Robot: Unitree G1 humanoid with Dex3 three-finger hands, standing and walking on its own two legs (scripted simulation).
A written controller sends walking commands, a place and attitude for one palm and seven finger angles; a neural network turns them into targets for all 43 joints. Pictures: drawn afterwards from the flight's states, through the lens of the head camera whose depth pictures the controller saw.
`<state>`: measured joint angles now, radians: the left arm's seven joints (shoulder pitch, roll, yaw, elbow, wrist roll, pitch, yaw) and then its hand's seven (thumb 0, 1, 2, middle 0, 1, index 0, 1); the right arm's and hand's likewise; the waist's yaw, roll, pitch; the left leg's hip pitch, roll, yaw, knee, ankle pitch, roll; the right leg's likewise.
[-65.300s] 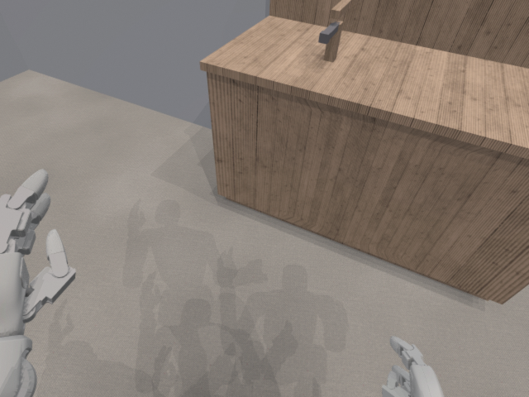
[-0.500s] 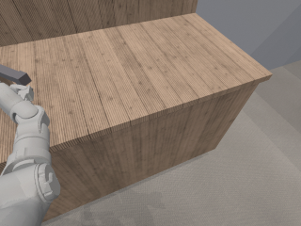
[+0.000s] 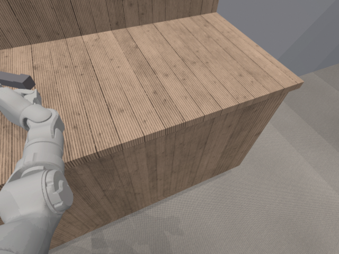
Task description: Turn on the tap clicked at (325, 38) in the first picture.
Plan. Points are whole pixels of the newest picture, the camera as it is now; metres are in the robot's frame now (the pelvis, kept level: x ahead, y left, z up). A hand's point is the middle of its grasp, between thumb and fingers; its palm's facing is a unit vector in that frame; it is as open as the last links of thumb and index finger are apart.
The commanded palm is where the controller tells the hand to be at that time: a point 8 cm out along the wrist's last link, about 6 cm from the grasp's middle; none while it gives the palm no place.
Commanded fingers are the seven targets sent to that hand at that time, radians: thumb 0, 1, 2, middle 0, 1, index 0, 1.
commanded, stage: push the lever round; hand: left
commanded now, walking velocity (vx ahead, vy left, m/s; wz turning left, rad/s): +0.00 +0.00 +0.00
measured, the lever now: (24, 82) +0.49 +0.33 +0.14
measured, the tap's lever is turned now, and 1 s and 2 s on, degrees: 52 81 86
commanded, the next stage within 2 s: lift the hand up off the lever in 1.18 s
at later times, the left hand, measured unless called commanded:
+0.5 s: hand (45, 87) +0.49 +0.28 +0.12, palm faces +0.86 -0.50 -0.12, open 7.9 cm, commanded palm +0.45 +0.30 +0.13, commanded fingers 0.00 0.90 0.90 -0.15 -0.15 -0.15 -0.15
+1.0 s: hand (50, 80) +0.51 +0.28 +0.12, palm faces +0.86 -0.49 -0.16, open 8.5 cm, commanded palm +0.48 +0.30 +0.13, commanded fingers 0.00 0.90 0.90 -0.15 -0.15 -0.15 -0.15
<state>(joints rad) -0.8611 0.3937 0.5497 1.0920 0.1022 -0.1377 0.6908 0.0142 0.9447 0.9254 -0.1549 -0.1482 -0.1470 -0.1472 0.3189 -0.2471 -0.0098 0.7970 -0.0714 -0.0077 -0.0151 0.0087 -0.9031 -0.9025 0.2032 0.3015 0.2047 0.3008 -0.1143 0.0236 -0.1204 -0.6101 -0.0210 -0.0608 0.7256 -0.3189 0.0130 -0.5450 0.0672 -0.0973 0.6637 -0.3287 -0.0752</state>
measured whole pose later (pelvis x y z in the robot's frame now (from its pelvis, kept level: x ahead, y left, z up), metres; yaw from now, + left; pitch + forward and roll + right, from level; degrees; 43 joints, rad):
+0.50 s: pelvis +0.00 +0.00 +0.00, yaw +0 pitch +14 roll -2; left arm -0.98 0.41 0.56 1.20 0.15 -0.11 0.81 0.02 0.95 0.92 -0.16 -0.15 -0.07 -0.12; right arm 0.36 -0.24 -0.01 0.82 -0.10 -0.01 0.03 0.01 -0.90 -0.90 0.20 0.30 0.20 0.30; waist -0.14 0.03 -0.13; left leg -0.66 -0.02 -0.07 0.75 -0.33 0.01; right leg -0.59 0.07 -0.11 0.68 -0.34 -0.08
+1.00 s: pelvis +0.00 -0.02 -0.01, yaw +0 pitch +17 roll -2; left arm -1.09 0.57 0.61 1.35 0.20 -0.10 0.79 0.02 0.90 0.90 -0.16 -0.15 0.00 -0.09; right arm 0.40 -0.26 0.00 0.79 -0.09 -0.03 0.03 0.01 -0.90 -0.90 0.20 0.30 0.20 0.30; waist -0.20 0.03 -0.14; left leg -0.75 0.01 -0.08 0.77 -0.33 0.00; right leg -0.67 0.10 -0.12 0.69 -0.32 -0.10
